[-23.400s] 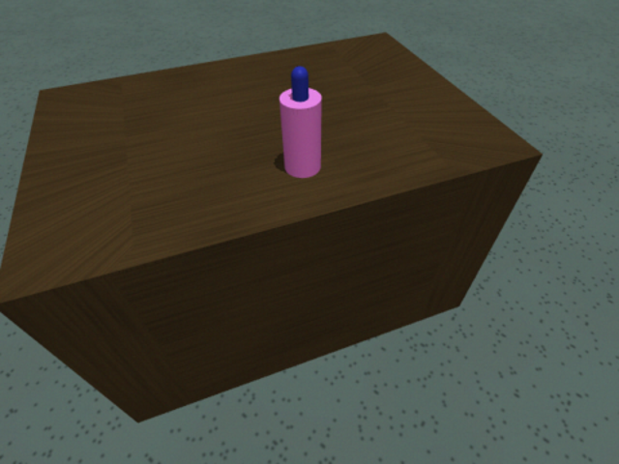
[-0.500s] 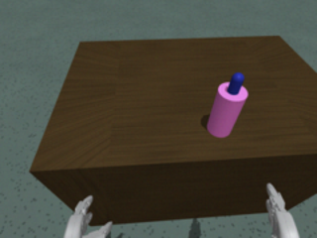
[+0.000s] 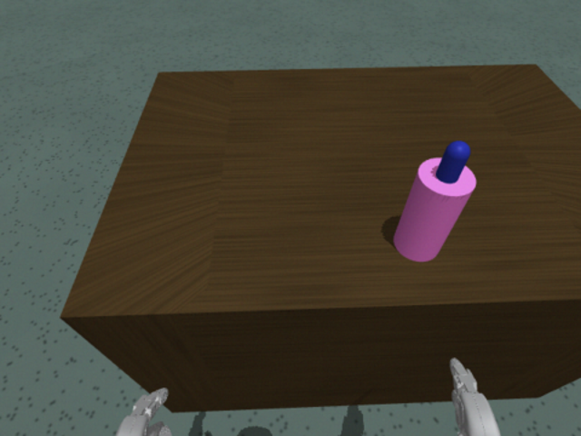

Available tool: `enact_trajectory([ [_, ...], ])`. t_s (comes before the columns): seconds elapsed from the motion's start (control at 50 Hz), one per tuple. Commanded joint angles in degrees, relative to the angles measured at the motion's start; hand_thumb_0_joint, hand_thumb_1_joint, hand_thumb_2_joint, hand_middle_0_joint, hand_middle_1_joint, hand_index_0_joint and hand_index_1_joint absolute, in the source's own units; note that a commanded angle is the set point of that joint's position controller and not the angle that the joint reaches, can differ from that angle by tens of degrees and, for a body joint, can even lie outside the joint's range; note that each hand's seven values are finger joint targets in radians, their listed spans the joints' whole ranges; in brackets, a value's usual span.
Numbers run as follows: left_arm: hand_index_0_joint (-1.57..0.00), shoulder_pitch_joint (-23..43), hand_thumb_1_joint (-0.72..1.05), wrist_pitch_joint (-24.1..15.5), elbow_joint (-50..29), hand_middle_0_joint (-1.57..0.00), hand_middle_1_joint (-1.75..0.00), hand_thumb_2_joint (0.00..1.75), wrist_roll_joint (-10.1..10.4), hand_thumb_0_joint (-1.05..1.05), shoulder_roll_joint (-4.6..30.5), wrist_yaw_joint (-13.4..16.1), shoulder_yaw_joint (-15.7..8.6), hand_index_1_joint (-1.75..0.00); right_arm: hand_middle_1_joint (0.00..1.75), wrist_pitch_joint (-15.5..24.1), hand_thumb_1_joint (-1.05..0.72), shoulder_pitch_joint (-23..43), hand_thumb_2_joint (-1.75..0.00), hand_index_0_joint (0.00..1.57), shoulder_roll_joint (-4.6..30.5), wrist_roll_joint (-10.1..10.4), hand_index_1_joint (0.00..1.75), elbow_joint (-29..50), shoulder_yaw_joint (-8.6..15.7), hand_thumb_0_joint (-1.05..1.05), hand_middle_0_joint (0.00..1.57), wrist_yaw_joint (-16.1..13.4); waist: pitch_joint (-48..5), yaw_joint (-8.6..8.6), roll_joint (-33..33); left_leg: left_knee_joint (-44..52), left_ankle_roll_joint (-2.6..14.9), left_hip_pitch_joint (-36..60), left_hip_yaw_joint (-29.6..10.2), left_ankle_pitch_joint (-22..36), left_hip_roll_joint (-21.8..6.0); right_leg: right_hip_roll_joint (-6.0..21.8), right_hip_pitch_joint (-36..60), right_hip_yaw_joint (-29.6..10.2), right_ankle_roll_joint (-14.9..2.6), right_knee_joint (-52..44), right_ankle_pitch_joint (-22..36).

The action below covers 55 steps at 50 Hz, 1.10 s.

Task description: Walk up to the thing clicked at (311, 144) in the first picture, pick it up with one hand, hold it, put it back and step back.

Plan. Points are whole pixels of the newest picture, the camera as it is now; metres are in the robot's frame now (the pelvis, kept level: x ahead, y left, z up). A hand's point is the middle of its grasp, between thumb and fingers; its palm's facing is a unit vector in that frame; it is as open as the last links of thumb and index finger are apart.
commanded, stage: home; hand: right
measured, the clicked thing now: (435, 200) +0.47 -0.22 +0.05
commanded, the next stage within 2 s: stand in 1.98 s
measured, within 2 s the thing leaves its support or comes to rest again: neither
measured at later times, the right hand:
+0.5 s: hand out of the picture +0.05 -0.28 -0.14, palm faces -0.06 +0.91 -0.40, open 17.3 cm
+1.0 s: hand out of the picture +0.03 -0.27 -0.15, palm faces -0.08 +0.93 -0.36, open 17.3 cm
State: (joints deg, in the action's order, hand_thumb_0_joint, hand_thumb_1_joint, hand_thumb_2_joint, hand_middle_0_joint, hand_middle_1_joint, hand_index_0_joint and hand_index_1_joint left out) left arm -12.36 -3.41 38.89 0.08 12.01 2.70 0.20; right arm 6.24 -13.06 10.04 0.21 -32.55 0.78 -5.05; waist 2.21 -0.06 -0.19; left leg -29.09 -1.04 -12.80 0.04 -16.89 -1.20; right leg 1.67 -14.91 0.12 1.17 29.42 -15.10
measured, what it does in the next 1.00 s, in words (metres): stands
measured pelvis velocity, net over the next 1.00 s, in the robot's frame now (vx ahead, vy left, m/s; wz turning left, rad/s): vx -0.02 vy -0.01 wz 0.01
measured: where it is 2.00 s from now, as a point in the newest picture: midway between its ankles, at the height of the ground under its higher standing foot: outside the picture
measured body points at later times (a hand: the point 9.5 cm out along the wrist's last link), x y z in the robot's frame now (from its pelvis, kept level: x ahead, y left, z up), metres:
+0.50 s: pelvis -0.01 -0.01 +0.01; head -0.02 -0.01 +0.46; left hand +0.05 +0.30 -0.12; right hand +0.06 -0.33 -0.11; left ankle -0.02 +0.13 -0.74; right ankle +0.00 -0.13 -0.74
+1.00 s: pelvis -0.02 -0.01 +0.01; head -0.01 -0.01 +0.46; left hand +0.03 +0.29 -0.13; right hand +0.04 -0.32 -0.12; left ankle -0.02 +0.13 -0.74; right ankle +0.00 -0.13 -0.74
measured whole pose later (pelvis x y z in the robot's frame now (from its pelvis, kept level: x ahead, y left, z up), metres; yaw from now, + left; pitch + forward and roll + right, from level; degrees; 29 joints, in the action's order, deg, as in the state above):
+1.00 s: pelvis -0.02 -0.01 +0.01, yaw +1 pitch -2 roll +0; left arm -8.3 -0.1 65.7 -1.0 20.4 -1.0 0.2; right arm 0.5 -10.4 20.8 -1.2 -63.5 -1.8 -0.1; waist 2.2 0.5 -0.2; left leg -21.0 -2.2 -7.4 -1.1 -11.4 -2.3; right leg 0.5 -8.9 1.5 0.1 20.9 -9.8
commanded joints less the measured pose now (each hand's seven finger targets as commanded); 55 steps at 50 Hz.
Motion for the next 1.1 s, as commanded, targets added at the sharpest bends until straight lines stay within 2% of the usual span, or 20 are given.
enact_trajectory([
  [0.0,-0.20,3.51,0.90,-1.45,-7.49,-0.20,-0.30,0.90,0.25,0.00,7.12,0.88,-2.70,-0.30,0.05,2.71,0.54,5.66,-0.06,0.05,5.81,0.15,0.05,8.26,2.21,0.00,0.05,-0.52,-9.53,0.08,2.59,3.83,0.72,1.67,2.09,15.66,1.48,-1.85,5.20,2.93,-1.88,-3.13,13.54],
  [0.04,-0.20,3.52,0.90,-1.01,-7.25,-0.20,-0.30,0.90,0.25,0.00,6.88,1.12,-2.67,-0.30,0.05,2.47,0.55,6.02,-0.05,0.05,6.79,0.07,0.05,9.23,2.77,0.00,0.05,-0.76,-10.34,-0.33,1.83,3.67,0.64,2.52,2.08,17.40,1.26,-2.00,5.49,3.02,-1.88,-2.99,15.08],
  [0.06,-0.20,1.81,0.90,-0.18,-1.57,-0.20,-0.30,0.90,-3.11,0.00,16.31,-0.37,-4.86,-0.30,0.05,0.56,0.54,-2.31,-0.06,0.05,20.83,-3.08,0.05,-1.86,4.88,0.00,0.05,0.90,-11.87,-0.44,-1.90,-0.32,1.93,4.34,-3.14,30.99,-5.58,3.37,5.58,-1.99,-2.80,2.00,25.11],
  [0.08,-0.20,0.87,0.90,0.43,-1.03,-0.20,-0.30,0.90,-3.09,0.00,15.86,-0.88,-4.86,-0.30,0.05,-0.40,0.55,-3.00,-0.05,0.05,21.11,-2.89,0.05,-3.27,5.20,0.00,0.05,1.43,-13.88,-0.23,-1.48,-0.73,2.66,6.48,-3.21,35.35,-6.30,3.11,5.84,-1.80,-3.08,2.58,25.93],
  [0.1,-0.20,-0.67,0.90,0.57,-0.02,-0.20,-0.30,0.90,-2.52,0.00,15.23,-1.27,-4.53,-0.30,0.06,-0.76,0.53,-1.82,-0.06,0.05,20.05,-2.25,0.06,-3.96,4.91,0.00,0.05,2.05,-15.53,0.49,-1.20,-2.34,3.03,7.52,-3.28,36.63,-6.17,3.83,7.16,-2.22,-3.04,2.20,28.99],
  [0.14,-0.20,0.47,0.90,0.85,2.07,-0.20,-0.30,0.90,-2.01,0.00,15.59,-1.71,-3.98,-0.30,0.06,-1.24,0.53,0.21,-0.06,0.05,17.71,-1.51,0.06,-6.08,3.49,0.00,0.05,2.74,-14.79,0.39,-1.00,-1.51,2.71,5.56,-2.43,32.59,-5.24,4.41,8.40,-2.44,-2.97,1.64,29.16],
  [0.24,-0.20,4.52,0.90,1.76,8.21,-0.20,-0.30,0.90,-1.67,0.00,16.64,-2.37,-2.92,-0.30,0.05,-2.17,0.56,4.57,-0.05,0.05,19.10,-1.80,0.05,-13.27,1.49,0.00,0.05,3.61,-3.24,0.90,0.59,5.87,2.44,0.31,-3.93,15.52,-5.09,4.08,4.81,-3.49,-2.47,-4.65,11.61],
  [0.26,-0.20,5.01,0.90,1.87,9.20,-0.20,-0.30,0.90,-1.76,0.00,17.10,-2.44,-2.85,-0.30,0.05,-2.28,0.55,4.83,-0.06,0.05,19.74,-1.81,0.05,-14.56,1.44,0.00,0.05,3.70,-3.87,0.76,0.64,5.81,2.43,1.49,-3.97,16.77,-5.13,4.19,5.52,-3.60,-2.75,-5.04,12.67],
  [0.32,-0.20,5.20,0.90,2.22,12.60,-0.20,-0.30,0.90,-1.65,0.00,17.54,-2.66,-2.32,-0.30,0.05,-2.86,0.55,6.03,-0.06,0.05,20.95,-1.57,0.05,-18.26,1.09,0.00,0.05,3.88,-2.01,1.10,2.29,8.64,2.26,0.64,-4.80,11.17,-5.32,3.82,5.97,-3.73,-2.49,-7.60,7.72],
  [0.36,-0.20,5.81,0.90,2.27,14.59,-0.20,-0.30,0.90,-1.63,0.00,18.56,-2.74,-2.21,-0.30,0.06,-2.96,0.52,5.93,-0.07,0.06,21.69,-1.44,0.06,-20.22,0.83,0.00,0.06,3.92,-3.26,0.86,0.41,9.37,2.13,2.13,-4.97,12.36,-5.47,3.92,7.51,-3.76,-2.68,-8.15,8.88],
  [0.46,-0.20,6.25,0.90,2.41,18.60,-0.20,-0.30,0.90,-1.45,0.00,20.62,-2.84,-1.83,-0.30,0.05,-3.92,0.54,6.02,-0.06,0.05,22.93,-1.35,0.05,-24.25,0.36,0.00,0.05,4.16,-0.17,0.56,-0.52,11.73,1.98,1.58,-4.76,2.87,-4.77,4.24,5.47,-5.15,-2.58,-12.50,0.64],
  [0.58,-0.20,6.73,0.90,2.14,20.94,-0.20,-0.30,0.90,-1.50,0.00,22.09,-2.81,-1.69,-0.30,0.05,-4.48,0.55,4.28,-0.05,0.05,23.67,-1.32,0.05,-26.77,0.04,0.00,0.05,4.63,0.14,-0.10,-2.30,11.12,2.34,2.53,-4.58,0.92,-4.33,5.11,3.66,-7.23,-2.65,-16.07,-5.15],
  [0.6,-0.20,7.41,0.90,2.14,21.03,-0.20,-0.30,0.90,-1.34,0.00,22.26,-2.79,-1.90,-0.30,0.05,-4.37,0.54,3.72,-0.06,0.05,23.66,-1.45,0.05,-26.96,0.08,0.00,0.05,4.54,-1.49,-0.40,-1.48,11.71,2.48,3.07,-4.92,2.55,-4.93,4.96,5.42,-6.89,-2.82,-14.63,-1.87],
  [0.64,-0.20,6.00,0.90,2.35,21.96,-0.20,-0.30,0.90,-1.12,0.00,21.91,-2.84,-1.87,-0.30,0.05,-4.33,0.56,4.33,-0.05,0.05,23.95,-1.55,0.05,-27.35,-0.12,0.00,0.05,4.50,-0.51,0.48,0.33,12.93,2.34,0.82,-5.53,-0.32,-4.93,4.42,6.31,-6.18,-2.58,-14.12,-1.57],
  [0.66,-0.20,5.65,0.90,2.30,22.34,-0.20,-0.30,0.90,-1.13,0.00,21.87,-2.79,-1.93,-0.30,0.05,-4.25,0.56,4.86,-0.05,0.05,24.12,-1.48,0.05,-27.29,0.02,0.00,0.05,4.38,-1.47,0.70,0.07,12.54,2.40,2.02,-5.58,1.53,-5.20,4.60,6.52,-6.27,-2.73,-13.90,0.01],
  [0.72,-0.20,5.87,0.90,2.17,22.87,-0.20,-0.30,0.90,-1.15,0.00,21.68,-2.69,-2.03,-0.30,0.05,-4.40,0.55,4.25,-0.05,0.05,23.78,-1.44,0.05,-27.79,-0.08,0.00,0.05,4.37,-1.16,0.66,-1.00,11.94,2.41,1.84,-5.41,2.70,-5.04,4.82,6.79,-6.37,-2.58,-14.58,-0.01],
  [0.84,-0.20,5.54,0.90,2.47,23.65,-0.20,-0.30,0.90,-0.98,0.00,20.83,-2.84,-2.15,-0.30,0.05,-4.44,0.54,4.11,-0.06,0.05,23.63,-1.28,0.05,-27.87,-0.03,0.00,0.05,4.28,0.59,0.89,0.30,13.19,2.32,0.67,-5.84,-0.01,-5.17,4.34,5.70,-5.71,-2.50,-14.08,-0.74],
  [0.92,-0.20,5.93,0.90,2.33,23.99,-0.20,-0.30,0.90,-1.04,0.00,20.78,-2.73,-2.21,-0.30,0.06,-4.22,0.52,4.41,-0.07,0.06,23.10,-1.11,0.06,-27.55,-0.16,0.00,0.06,4.17,-1.28,0.65,0.22,13.04,2.29,1.43,-5.99,3.69,-5.51,4.61,7.94,-5.23,-2.56,-13.37,3.37],
  [1.0,-0.20,6.44,0.90,2.05,23.91,-0.20,-0.30,0.90,-0.83,0.00,20.43,-2.53,-2.08,-0.30,0.06,-4.06,0.53,4.80,-0.07,0.05,23.23,-0.92,0.06,-27.65,-0.20,0.00,0.05,3.96,-3.65,0.45,0.27,11.46,2.21,4.66,-5.54,13.12,-6.02,5.37,9.55,-5.03,-2.51,-12.52,12.78],
  [1.08,-0.20,6.90,0.90,2.21,24.31,-0.20,-0.30,0.90,-0.77,0.00,20.21,-2.49,-1.98,-0.30,0.06,-4.15,0.52,5.02,-0.07,0.05,23.09,-0.81,0.06,-27.88,-0.37,0.00,0.05,3.84,-3.67,0.45,0.13,11.78,2.04,4.99,-5.48,15.48,-6.24,5.29,10.88,-4.29,-2.09,-12.09,14.76],
])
